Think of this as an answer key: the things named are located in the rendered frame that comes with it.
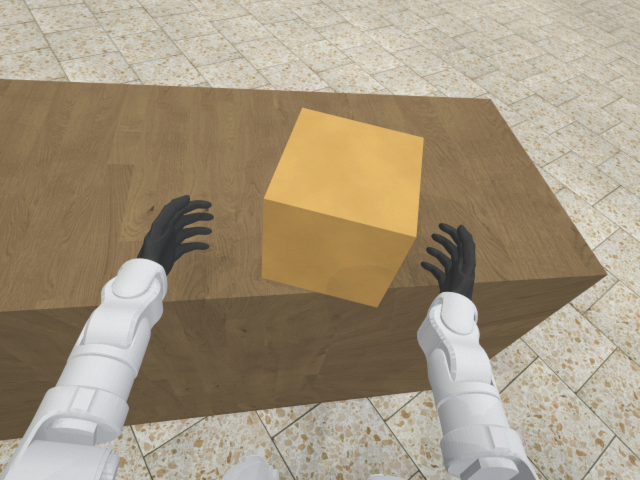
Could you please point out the robot left forearm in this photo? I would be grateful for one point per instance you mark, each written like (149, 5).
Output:
(88, 404)

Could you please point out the robot left hand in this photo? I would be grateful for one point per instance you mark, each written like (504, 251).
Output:
(162, 244)

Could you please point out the carton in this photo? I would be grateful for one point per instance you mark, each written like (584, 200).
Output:
(341, 211)

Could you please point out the robot right forearm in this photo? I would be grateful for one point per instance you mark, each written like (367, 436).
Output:
(477, 442)

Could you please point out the robot left shin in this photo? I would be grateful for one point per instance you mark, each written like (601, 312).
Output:
(254, 458)

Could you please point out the robot right hand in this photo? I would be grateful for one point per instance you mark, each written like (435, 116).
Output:
(459, 273)

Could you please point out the left robot upper arm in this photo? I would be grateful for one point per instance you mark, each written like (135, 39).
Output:
(47, 460)

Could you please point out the pedestal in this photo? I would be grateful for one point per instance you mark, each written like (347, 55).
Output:
(86, 168)

